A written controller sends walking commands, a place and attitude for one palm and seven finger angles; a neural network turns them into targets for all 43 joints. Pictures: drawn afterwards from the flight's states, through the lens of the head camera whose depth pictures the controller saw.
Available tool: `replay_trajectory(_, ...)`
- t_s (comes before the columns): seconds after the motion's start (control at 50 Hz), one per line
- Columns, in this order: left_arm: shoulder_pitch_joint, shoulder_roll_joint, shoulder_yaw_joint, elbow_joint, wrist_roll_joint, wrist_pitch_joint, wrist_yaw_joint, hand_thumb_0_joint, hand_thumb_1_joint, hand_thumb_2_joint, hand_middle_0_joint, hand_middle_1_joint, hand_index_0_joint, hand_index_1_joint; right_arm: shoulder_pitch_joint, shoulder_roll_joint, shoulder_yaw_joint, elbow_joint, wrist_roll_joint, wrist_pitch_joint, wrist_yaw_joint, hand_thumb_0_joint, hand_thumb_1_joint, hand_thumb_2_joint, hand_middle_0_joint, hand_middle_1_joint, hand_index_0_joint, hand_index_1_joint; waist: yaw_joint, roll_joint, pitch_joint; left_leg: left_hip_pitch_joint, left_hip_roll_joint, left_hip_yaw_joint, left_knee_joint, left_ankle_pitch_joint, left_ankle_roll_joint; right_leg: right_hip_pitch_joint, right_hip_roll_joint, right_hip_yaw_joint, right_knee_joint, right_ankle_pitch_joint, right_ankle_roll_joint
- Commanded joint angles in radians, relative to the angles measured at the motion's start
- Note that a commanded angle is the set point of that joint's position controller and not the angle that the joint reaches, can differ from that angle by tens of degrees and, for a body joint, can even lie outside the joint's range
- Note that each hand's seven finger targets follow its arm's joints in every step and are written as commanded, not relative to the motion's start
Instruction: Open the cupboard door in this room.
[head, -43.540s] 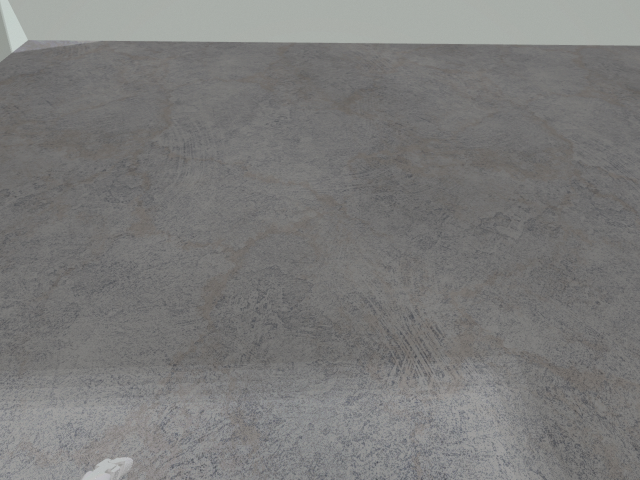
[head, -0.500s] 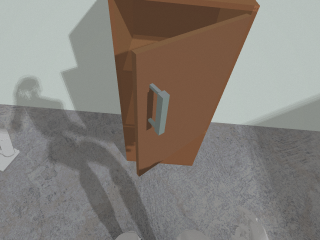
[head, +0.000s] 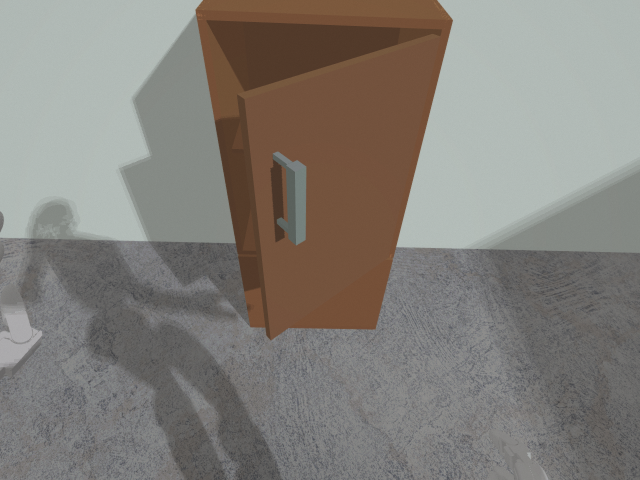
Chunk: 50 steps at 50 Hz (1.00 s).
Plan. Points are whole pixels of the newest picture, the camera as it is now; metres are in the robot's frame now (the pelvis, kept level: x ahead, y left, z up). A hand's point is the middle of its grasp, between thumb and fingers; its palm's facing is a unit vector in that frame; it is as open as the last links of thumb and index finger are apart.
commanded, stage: stop stepping back and stand still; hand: left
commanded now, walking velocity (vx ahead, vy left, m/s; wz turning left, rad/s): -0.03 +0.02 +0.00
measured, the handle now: (288, 199) +0.51 +0.09 +0.08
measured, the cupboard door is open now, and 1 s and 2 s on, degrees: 41 41 41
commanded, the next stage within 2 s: let the arm hang, fingers relaxed in 0.92 s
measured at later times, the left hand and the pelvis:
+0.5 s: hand out of the picture +0.12 +0.27 +0.16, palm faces +0.49 -0.78 -0.38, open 7.4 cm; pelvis -0.08 +0.00 +0.01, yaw +2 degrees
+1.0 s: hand out of the picture +0.10 +0.28 +0.16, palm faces +0.46 -0.77 -0.44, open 7.4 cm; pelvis -0.10 +0.01 +0.01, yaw +2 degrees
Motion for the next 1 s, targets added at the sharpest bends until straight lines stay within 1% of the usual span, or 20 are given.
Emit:
replay_trajectory(0.0, -0.13, 0.201, 0.067, -0.277, 0.019, -0.057, 0.012, 0.0, 0.9, 0.9, -0.2, -0.3, -0.2, -0.3, -0.105, -0.103, -0.039, -0.166, -0.024, -0.094, 0.006, 0.0, -0.9, -0.9, 0.2, 0.3, 0.2, 0.3, -0.012, 0.173, -0.052, 0.167, 0.3, -0.38, -0.218, 0.485, 0.129, -0.189, -0.004, 0.051, 0.136, -0.121, 0.001)
replay_trajectory(0.04, -0.085, 0.248, 0.132, -0.31, 0.02, -0.056, 0.022, 0.0, 0.9, 0.9, -0.2, -0.3, -0.2, -0.3, -0.123, -0.112, -0.042, -0.175, -0.02, -0.103, 0.003, 0.0, -0.9, -0.9, 0.2, 0.3, 0.2, 0.3, -0.002, 0.155, 0.002, -0.028, 0.259, -0.316, -0.319, 0.051, 0.096, -0.061, -0.005, 0.016, 0.057, -0.071, -0.007)
replay_trajectory(0.08, 0.027, 0.216, 0.139, -0.291, 0.02, -0.058, 0.025, 0.0, 0.9, 0.9, -0.2, -0.3, -0.2, -0.3, -0.14, -0.087, -0.032, -0.201, -0.018, -0.093, 0.002, 0.0, -0.9, -0.9, 0.2, 0.3, 0.2, 0.3, 0.005, 0.244, 0.033, -0.215, 0.204, -0.219, -0.38, -0.302, 0.052, 0.09, 0.009, -0.046, -0.066, 0.003, -0.016)
replay_trajectory(0.12, 0.068, 0.213, 0.154, -0.264, 0.027, -0.069, 0.023, 0.0, 0.9, 0.9, -0.2, -0.3, -0.2, -0.3, -0.136, -0.079, -0.033, -0.223, -0.016, -0.078, 0.002, 0.0, -0.9, -0.9, 0.2, 0.3, 0.2, 0.3, -0.001, 0.279, 0.062, -0.365, 0.153, -0.147, -0.343, -0.423, 0.004, 0.189, 0.009, -0.053, -0.151, 0.035, -0.028)
replay_trajectory(0.14, 0.08, 0.227, 0.171, -0.25, 0.028, -0.077, 0.021, 0.0, 0.9, 0.9, -0.2, -0.3, -0.2, -0.3, -0.127, -0.076, -0.039, -0.228, -0.021, -0.072, 0.002, 0.0, -0.9, -0.9, 0.2, 0.3, 0.2, 0.3, -0.001, 0.209, 0.06, -0.355, 0.121, -0.114, -0.263, -0.388, -0.019, 0.162, -0.017, -0.013, -0.222, 0.005, -0.041)
replay_trajectory(0.16, 0.054, 0.22, 0.158, -0.229, 0.029, -0.082, 0.017, 0.0, 0.9, 0.9, -0.2, -0.3, -0.2, -0.3, -0.124, -0.069, -0.042, -0.229, -0.023, -0.064, 0.003, 0.0, -0.9, -0.9, 0.2, 0.3, 0.2, 0.3, -0.007, 0.068, 0.077, -0.299, 0.074, -0.075, -0.1, -0.336, -0.042, 0.038, -0.084, 0.122, -0.365, -0.132, -0.073)
replay_trajectory(0.18, 0.045, 0.214, 0.152, -0.216, 0.03, -0.083, 0.015, 0.0, 0.9, 0.9, -0.2, -0.3, -0.2, -0.3, -0.107, -0.076, -0.059, -0.217, -0.021, -0.057, 0.003, 0.0, -0.9, -0.9, 0.2, 0.3, 0.2, 0.3, -0.008, -0.109, 0.074, -0.155, 0.02, -0.051, 0.208, -0.229, -0.071, -0.211, -0.223, 0.39, -0.546, -0.359, -0.139)
replay_trajectory(0.2, 0.007, 0.194, 0.125, -0.221, 0.028, -0.084, 0.012, 0.0, 0.9, 0.9, -0.2, -0.3, -0.2, -0.3, -0.111, -0.085, -0.064, -0.194, -0.027, -0.051, 0.002, 0.0, -0.9, -0.9, 0.2, 0.3, 0.2, 0.3, -0.007, -0.182, 0.103, -0.104, 0.017, -0.078, 0.434, -0.193, -0.078, -0.367, -0.328, 0.532, -0.62, -0.418, -0.189)
replay_trajectory(0.24, -0.041, 0.169, 0.106, -0.174, 0.028, -0.091, 0.013, 0.0, 0.9, 0.9, -0.2, -0.3, -0.2, -0.3, -0.093, -0.088, -0.053, -0.168, -0.033, -0.057, -0.003, 0.0, -0.9, -0.9, 0.2, 0.3, 0.2, 0.3, -0.035, -0.104, 0.067, -0.107, 0.054, -0.106, 0.482, -0.136, -0.071, -0.327, -0.284, 0.41, -0.557, -0.258, -0.161)
replay_trajectory(0.28, -0.094, 0.163, 0.09, -0.111, 0.032, -0.092, 0.018, 0.0, 0.9, 0.9, -0.2, -0.3, -0.2, -0.3, -0.092, -0.07, -0.033, -0.163, -0.026, -0.063, -0.014, 0.0, -0.9, -0.9, 0.2, 0.3, 0.2, 0.3, -0.03, -0.087, 0.028, -0.062, 0.076, -0.066, 0.293, -0.12, -0.058, -0.218, -0.214, 0.238, -0.479, -0.098, -0.121)
replay_trajectory(0.32, -0.171, 0.157, 0.063, -0.125, 0.04, -0.096, 0.027, 0.0, 0.9, 0.9, -0.2, -0.3, -0.2, -0.3, -0.112, -0.071, -0.032, -0.157, -0.025, -0.081, -0.029, 0.0, -0.9, -0.9, 0.2, 0.3, 0.2, 0.3, -0.017, -0.097, 0.022, 0.028, 0.058, -0.029, 0.116, -0.129, -0.039, -0.197, -0.187, 0.185, -0.463, -0.083, -0.109)
replay_trajectory(0.38, -0.159, 0.149, 0.044, -0.166, 0.042, -0.094, 0.03, 0.0, 0.9, 0.9, -0.2, -0.3, -0.2, -0.3, -0.091, -0.089, -0.038, -0.152, -0.031, -0.107, -0.036, 0.0, -0.9, -0.9, 0.2, 0.3, 0.2, 0.3, -0.009, 0.006, 0.028, 0.117, 0.058, -0.045, -0.138, -0.085, -0.025, -0.145, -0.128, 0.155, -0.408, -0.029, -0.065)
replay_trajectory(0.42, -0.134, 0.17, 0.066, -0.263, 0.041, -0.103, 0.028, 0.0, 0.9, 0.9, -0.2, -0.3, -0.2, -0.3, -0.096, -0.118, -0.046, -0.178, -0.031, -0.114, -0.024, 0.0, -0.9, -0.9, 0.2, 0.3, 0.2, 0.3, 0.011, 0.135, -0.002, 0.095, 0.163, -0.186, -0.224, 0.022, 0.008, -0.07, -0.042, 0.092, -0.278, 0.136, -0.024)
replay_trajectory(0.46, -0.031, 0.195, 0.112, -0.267, 0.033, -0.104, 0.026, 0.0, 0.9, 0.9, -0.2, -0.3, -0.2, -0.3, -0.097, -0.097, -0.04, -0.186, -0.02, -0.111, -0.017, 0.0, -0.9, -0.9, 0.2, 0.3, 0.2, 0.3, 0.016, 0.136, -0.064, 0.037, 0.187, -0.178, -0.23, 0.1, 0.003, 0.026, -0.015, 0.033, -0.22, 0.232, -0.005)
replay_trajectory(0.5, -0.031, 0.194, 0.122, -0.313, 0.037, -0.101, 0.02, 0.0, 0.9, 0.9, -0.2, -0.3, -0.2, -0.3, -0.11, -0.087, -0.027, -0.193, -0.021, -0.108, -0.009, 0.0, -0.9, -0.9, 0.2, 0.3, 0.2, 0.3, 0.013, 0.209, -0.013, -0.081, 0.172, -0.161, -0.28, 0.059, -0.012, 0.088, -0.002, -0.001, -0.184, 0.25, 0.002)
replay_trajectory(0.64, 0.02, 0.156, 0.115, -0.201, 0.028, -0.107, 0.015, 0.0, 0.9, 0.9, -0.2, -0.3, -0.2, -0.3, -0.081, -0.091, -0.036, -0.182, -0.02, -0.118, -0.003, 0.0, -0.9, -0.9, 0.2, 0.3, 0.2, 0.3, 0.003, 0.112, -0.003, -0.102, 0.121, -0.099, -0.231, -0.061, -0.035, 0.091, -0.019, 0.046, -0.26, 0.282, -0.008)
replay_trajectory(0.72, -0.029, 0.136, 0.08, -0.155, 0.029, -0.098, 0.009, 0.0, 0.9, 0.9, -0.2, -0.3, -0.2, -0.3, -0.085, -0.093, -0.036, -0.174, -0.019, -0.106, -0.002, 0.0, -0.9, -0.9, 0.2, 0.3, 0.2, 0.3, -0.008, 0.023, 0.032, -0.073, 0.1, -0.09, -0.198, -0.157, -0.038, -0.009, -0.037, 0.099, -0.361, 0.114, -0.009)
replay_trajectory(0.82, -0.113, 0.146, 0.063, -0.189, 0.043, -0.093, 0.013, 0.0, 0.9, 0.9, -0.2, -0.3, -0.2, -0.3, -0.096, -0.094, -0.033, -0.175, -0.021, -0.103, -0.011, 0.0, -0.9, -0.9, 0.2, 0.3, 0.2, 0.3, -0.007, 0.052, 0.037, -0.061, 0.099, -0.1, -0.234, -0.209, -0.032, -0.036, -0.028, 0.084, -0.385, 0.013, -0.005)
replay_trajectory(0.94, -0.068, 0.19, 0.113, -0.266, 0.05, -0.103, 0.023, 0.0, 0.9, 0.9, -0.2, -0.3, -0.2, -0.3, -0.104, -0.09, -0.033, -0.19, -0.023, -0.114, -0.018, 0.0, -0.9, -0.9, 0.2, 0.3, 0.2, 0.3, 0.009, 0.169, -0.022, -0.111, 0.117, -0.122, -0.3, -0.155, -0.026, 0.115, 0.002, 0.026, -0.275, 0.217, 0.0)
replay_trajectory(0.98, -0.024, 0.169, 0.105, -0.263, 0.045, -0.107, 0.022, 0.0, 0.9, 0.9, -0.2, -0.3, -0.2, -0.3, -0.094, -0.083, -0.032, -0.192, -0.021, -0.115, -0.014, 0.0, -0.9, -0.9, 0.2, 0.3, 0.2, 0.3, 0.009, 0.15, -0.036, -0.109, 0.111, -0.112, -0.276, -0.087, -0.031, 0.135, -0.006, 0.028, -0.265, 0.275, -0.002)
